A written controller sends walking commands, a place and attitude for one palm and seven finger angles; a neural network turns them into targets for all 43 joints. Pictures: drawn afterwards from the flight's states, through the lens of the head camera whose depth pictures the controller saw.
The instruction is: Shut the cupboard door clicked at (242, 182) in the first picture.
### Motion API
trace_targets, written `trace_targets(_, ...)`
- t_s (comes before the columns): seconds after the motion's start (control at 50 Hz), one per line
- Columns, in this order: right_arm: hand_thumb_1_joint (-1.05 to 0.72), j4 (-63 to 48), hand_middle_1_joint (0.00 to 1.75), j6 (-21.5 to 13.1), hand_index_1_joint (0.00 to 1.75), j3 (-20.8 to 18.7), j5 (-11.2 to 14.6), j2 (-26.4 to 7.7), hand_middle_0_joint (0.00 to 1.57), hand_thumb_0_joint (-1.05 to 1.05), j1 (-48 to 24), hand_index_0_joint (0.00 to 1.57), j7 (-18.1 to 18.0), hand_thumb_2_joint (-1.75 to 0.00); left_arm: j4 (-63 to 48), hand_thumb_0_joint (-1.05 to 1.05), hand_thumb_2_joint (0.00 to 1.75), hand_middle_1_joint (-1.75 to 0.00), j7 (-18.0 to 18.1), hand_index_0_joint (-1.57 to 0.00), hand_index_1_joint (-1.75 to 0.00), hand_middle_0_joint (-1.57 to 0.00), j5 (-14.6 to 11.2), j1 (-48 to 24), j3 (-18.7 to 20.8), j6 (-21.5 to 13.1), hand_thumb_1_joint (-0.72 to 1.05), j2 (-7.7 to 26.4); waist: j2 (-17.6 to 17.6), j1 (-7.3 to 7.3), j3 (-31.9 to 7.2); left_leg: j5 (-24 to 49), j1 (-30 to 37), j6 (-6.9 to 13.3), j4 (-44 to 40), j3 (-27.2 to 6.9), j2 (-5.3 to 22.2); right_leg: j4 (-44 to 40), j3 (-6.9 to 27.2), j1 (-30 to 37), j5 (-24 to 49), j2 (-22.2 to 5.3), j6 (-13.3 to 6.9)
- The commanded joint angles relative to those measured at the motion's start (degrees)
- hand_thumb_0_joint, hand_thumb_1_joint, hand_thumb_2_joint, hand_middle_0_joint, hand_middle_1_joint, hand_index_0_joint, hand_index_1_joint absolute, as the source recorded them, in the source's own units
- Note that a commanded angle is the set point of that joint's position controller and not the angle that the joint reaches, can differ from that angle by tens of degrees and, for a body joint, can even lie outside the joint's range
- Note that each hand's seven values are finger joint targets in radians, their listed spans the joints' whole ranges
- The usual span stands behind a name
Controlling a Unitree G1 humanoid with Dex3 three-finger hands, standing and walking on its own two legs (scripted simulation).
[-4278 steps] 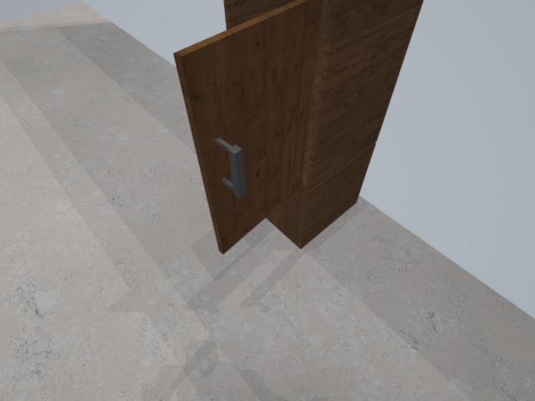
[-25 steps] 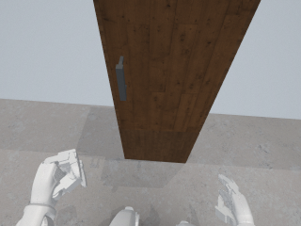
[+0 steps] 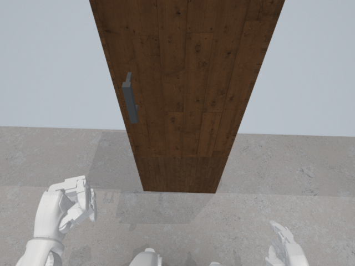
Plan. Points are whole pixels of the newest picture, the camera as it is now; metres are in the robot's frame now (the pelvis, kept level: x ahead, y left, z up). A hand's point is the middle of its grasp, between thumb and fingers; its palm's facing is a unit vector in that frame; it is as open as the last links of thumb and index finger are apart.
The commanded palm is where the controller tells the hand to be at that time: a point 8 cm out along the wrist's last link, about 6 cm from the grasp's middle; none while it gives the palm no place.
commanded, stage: raise the hand and make a fist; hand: left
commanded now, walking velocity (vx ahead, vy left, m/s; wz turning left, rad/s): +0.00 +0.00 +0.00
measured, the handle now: (131, 99) +0.52 +0.16 +0.07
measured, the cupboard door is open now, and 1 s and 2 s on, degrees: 2 2 0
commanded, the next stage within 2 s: bring the fist close to the handle in 0.10 s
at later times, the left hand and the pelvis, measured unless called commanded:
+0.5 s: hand (108, 181) +0.28 +0.16 +0.06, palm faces +0.00 -1.00 -0.01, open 3.1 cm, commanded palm +0.26 +0.22 +0.07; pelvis +0.00 +0.00 +0.00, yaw +0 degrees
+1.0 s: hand (127, 141) +0.38 +0.14 +0.07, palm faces +0.03 -1.00 -0.01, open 3.1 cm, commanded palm +0.36 +0.19 +0.07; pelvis +0.00 +0.00 +0.00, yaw -1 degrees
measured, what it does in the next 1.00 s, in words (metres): stands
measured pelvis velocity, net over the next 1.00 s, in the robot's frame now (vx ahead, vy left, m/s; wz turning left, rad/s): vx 0.00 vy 0.00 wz -0.02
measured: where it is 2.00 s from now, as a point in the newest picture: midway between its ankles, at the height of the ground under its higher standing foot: outside the picture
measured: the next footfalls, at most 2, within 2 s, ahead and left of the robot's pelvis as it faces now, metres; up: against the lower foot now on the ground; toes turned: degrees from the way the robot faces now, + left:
none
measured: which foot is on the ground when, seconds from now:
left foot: down 0.00-1.00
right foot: down 0.00-1.00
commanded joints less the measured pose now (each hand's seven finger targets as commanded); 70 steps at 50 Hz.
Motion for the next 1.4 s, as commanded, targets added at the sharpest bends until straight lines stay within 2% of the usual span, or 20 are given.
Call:
trace_targets(0.0,-0.9,-9.3,0.3,-3.2,0.3,-2.3,0.3,-6.6,0.2,0.0,-3.8,0.2,-0.7,-0.9,-11.7,0.0,0.9,-1.5,0.1,-1.3,-1.5,-1.3,-0.9,-4.1,4.5,-4.6,0.9,7.1,-0.8,0.28,-8.2,8.3,7.8,1.2,-7.7,-0.8,-1.7,-11.2,4.9,3.2,9.9,-0.2,1.2)
trace_targets(0.08,-0.9,-9.4,0.3,-3.1,0.3,-2.3,0.4,-6.5,0.2,0.0,-3.6,0.2,-0.6,-0.9,-12.8,0.0,0.9,-1.5,-0.2,-1.3,-1.5,-1.3,-0.9,-4.3,4.4,-4.4,0.9,7.1,0.0,0.18,-9.7,9.9,8.8,1.3,-7.4,-0.7,-1.7,-10.8,5.0,3.9,12.6,-0.2,1.3)
trace_targets(0.12,-0.9,-9.3,0.3,-2.9,0.3,-2.3,0.3,-6.5,0.2,0.0,-3.6,0.2,-0.8,-0.9,-11.5,0.0,0.9,-1.5,-0.4,-1.3,-1.5,-1.3,-1.1,-3.9,4.9,-4.1,0.9,7.4,-2.2,0.15,-8.8,9.8,7.5,1.3,-6.8,-0.8,-1.7,-11.2,5.7,4.4,12.5,-0.3,1.6)
trace_targets(0.18,-0.9,-9.3,0.3,-2.9,0.3,-2.3,0.4,-6.4,0.2,0.0,-3.8,0.2,-0.7,-0.9,-12.1,0.0,0.9,-1.5,-0.7,-1.3,-1.5,-1.3,-1.1,-4.9,4.4,-4.3,0.9,6.8,-0.4,0.12,-9.1,10.0,8.4,1.2,-7.0,-0.7,-1.6,-10.7,5.2,3.7,13.3,-0.3,1.4)
trace_targets(0.26,-0.9,-8.1,0.3,-3.3,0.3,-2.0,0.3,-6.4,0.2,0.0,-4.0,0.2,-0.9,-0.9,-10.9,0.0,0.9,-1.5,-0.4,-1.3,-1.5,-1.3,-0.1,-14.2,1.0,-4.5,0.9,5.0,-0.4,-1.72,-8.1,8.1,7.9,1.4,-6.2,-1.3,-1.4,-10.3,5.0,0.6,10.4,-0.2,1.2)
trace_targets(0.32,-0.9,-7.5,0.3,-3.5,0.3,-2.0,0.4,-6.9,0.2,0.0,-3.7,0.2,-1.2,-0.9,-8.6,0.0,0.9,-1.5,0.2,-1.3,-1.5,-1.3,0.5,-18.8,0.7,-3.8,0.9,5.5,-1.5,-1.85,-8.6,6.8,7.7,1.6,-6.3,-1.6,-1.3,-10.6,5.0,0.1,8.3,0.1,1.1)
trace_targets(0.42,-0.9,-6.7,0.3,-2.5,0.3,-2.1,0.4,-6.7,0.2,0.0,-3.6,0.2,-1.1,-0.9,-4.6,0.0,0.9,-1.5,2.1,-1.3,-1.5,-1.3,1.8,-23.6,3.2,-1.2,0.9,7.7,-0.6,-0.31,-12.6,9.9,9.5,1.5,-7.6,-1.1,-1.4,-10.4,4.8,3.8,12.6,-0.2,1.1)
trace_targets(0.52,-0.9,-6.2,0.3,-1.3,0.3,-2.0,0.3,-6.5,0.2,0.0,-3.4,0.2,-0.4,-0.9,0.3,0.0,0.9,-1.5,4.1,-1.3,-1.5,-1.3,2.4,-27.3,3.0,-0.6,0.9,6.4,-1.4,0.03,-13.1,12.1,11.0,1.3,-9.0,-0.9,-1.4,-10.4,4.0,5.3,16.2,-0.1,1.0)
trace_targets(0.58,-0.9,-5.1,0.3,-0.7,0.3,-2.0,0.2,-6.5,0.2,0.0,-3.3,0.2,-0.1,-0.9,4.5,0.0,0.9,-1.5,4.6,-1.3,-1.5,-1.3,3.1,-32.4,2.1,-1.2,0.9,5.4,-1.7,-0.88,-11.6,11.1,10.7,1.1,-9.2,-0.6,-1.2,-10.7,4.1,4.0,15.7,-0.3,1.2)
trace_targets(0.66,-0.9,-4.6,0.3,-0.1,0.3,-2.4,0.1,-6.8,0.2,0.0,-2.7,0.2,0.2,-0.9,7.5,0.0,0.9,-1.5,5.0,-1.3,-1.5,-1.3,3.6,-36.6,1.2,-2.3,0.9,4.5,-2.1,-1.09,-13.4,12.4,11.9,1.2,-9.3,-0.3,-1.2,-10.5,4.1,4.3,17.8,-0.3,1.2)
trace_targets(0.74,-0.9,-3.3,0.3,0.8,0.3,-2.5,0.0,-7.0,0.2,0.0,-2.2,0.2,0.3,-0.9,10.9,0.0,0.9,-1.5,5.9,-1.3,-1.5,-1.3,4.4,-43.7,2.2,-3.4,0.9,5.9,-1.8,-1.64,-14.0,12.1,11.6,1.2,-9.2,-0.3,-1.1,-10.4,4.3,3.8,17.6,-0.4,1.1)
trace_targets(0.76,-0.9,-2.8,0.3,0.9,0.3,-2.5,0.1,-7.0,0.2,0.0,-2.3,0.2,0.3,-0.9,12.8,0.0,0.9,-1.5,6.1,-1.3,-1.5,-1.3,4.6,-46.6,1.2,-3.5,0.9,5.2,-1.8,-2.43,-12.9,11.0,11.5,1.2,-9.1,-0.2,-1.1,-10.7,4.4,2.5,16.4,-0.4,1.3)
trace_targets(0.94,-0.9,-0.4,0.3,2.1,0.3,-3.0,-0.1,-7.3,0.2,0.0,0.1,0.2,0.7,-0.9,22.6,0.0,0.9,-1.5,8.5,-1.3,-1.5,-1.3,6.5,-60.7,0.9,-5.1,0.9,4.9,0.1,-3.55,-17.5,12.2,14.0,1.0,-9.1,-0.6,-0.9,-10.0,3.9,1.2,17.7,0.0,1.0)
trace_targets(1.02,-0.9,0.2,0.3,3.0,0.3,-3.3,-0.3,-7.6,0.2,0.0,2.1,0.2,1.3,-0.9,28.3,0.0,0.9,-1.5,9.7,-1.3,-1.5,-1.3,7.2,-62.8,2.8,-5.1,0.9,6.0,-0.7,-3.29,-18.7,14.7,14.0,0.8,-9.0,-0.8,-0.9,-9.5,3.4,1.8,20.3,0.4,0.9)
trace_targets(1.06,-0.9,0.8,0.3,3.5,0.3,-3.4,-0.5,-7.3,0.2,0.0,2.6,0.2,1.6,-0.9,30.3,0.0,0.9,-1.5,10.3,-1.3,-1.5,-1.3,7.5,-66.8,2.1,-5.5,0.9,4.7,-1.5,-4.18,-18.7,14.9,13.8,0.9,-8.7,-0.4,-0.9,-9.6,3.7,1.3,21.2,0.3,1.2)
trace_targets(1.18,-0.9,2.0,0.3,4.9,0.3,-3.5,-1.2,-7.5,0.2,0.0,4.6,0.2,2.1,-0.9,38.6,0.0,0.9,-1.5,12.0,-1.3,-1.5,-1.3,9.1,-75.9,5.7,-7.7,0.9,8.1,-2.7,-5.09,-19.0,13.2,11.2,1.1,-8.0,0.0,-1.0,-9.5,4.3,0.7,20.3,0.4,1.4)
trace_targets(1.22,-0.9,1.6,0.3,5.4,0.3,-3.7,-1.4,-7.8,0.2,0.0,5.5,0.2,2.3,-0.9,39.7,0.0,0.9,-1.5,12.0,-1.3,-1.5,-1.3,9.5,-73.7,8.2,-8.4,0.9,10.6,-1.8,-3.76,-21.2,14.5,11.1,1.1,-7.9,0.1,-1.2,-8.9,4.4,2.2,21.4,0.6,1.1)
trace_targets(1.26,-0.9,1.3,0.3,5.8,0.3,-3.7,-1.3,-7.3,0.2,0.0,5.4,0.2,2.8,-0.9,40.2,0.0,0.9,-1.5,11.3,-1.3,-1.5,-1.3,9.6,-73.8,5.6,-8.9,0.9,7.5,-1.0,-4.42,-21.0,14.4,11.7,1.1,-8.0,0.6,-1.1,-9.2,4.4,1.6,21.7,0.6,1.3)
trace_targets(1.32,-0.9,0.8,0.3,6.4,0.3,-4.1,-1.4,-7.8,0.2,0.0,6.5,0.2,3.0,-0.9,39.2,0.0,0.9,-1.5,10.8,-1.3,-1.5,-1.3,9.0,-71.3,7.3,-9.3,0.9,9.0,-1.6,-3.66,-23.3,17.0,12.3,1.2,-8.1,0.6,-1.1,-8.8,4.3,3.8,24.5,0.9,1.2)
trace_targets(1.38,-0.9,1.1,0.3,6.9,0.3,-4.2,-1.1,-7.6,0.2,0.0,6.4,0.2,3.0,-0.9,38.8,0.0,0.9,-1.5,10.3,-1.3,-1.5,-1.3,8.6,-72.1,6.0,-9.2,0.9,7.6,-2.7,-4.35,-20.6,15.1,11.5,1.3,-8.7,1.0,-1.0,-9.9,4.4,3.5,23.3,0.8,1.4)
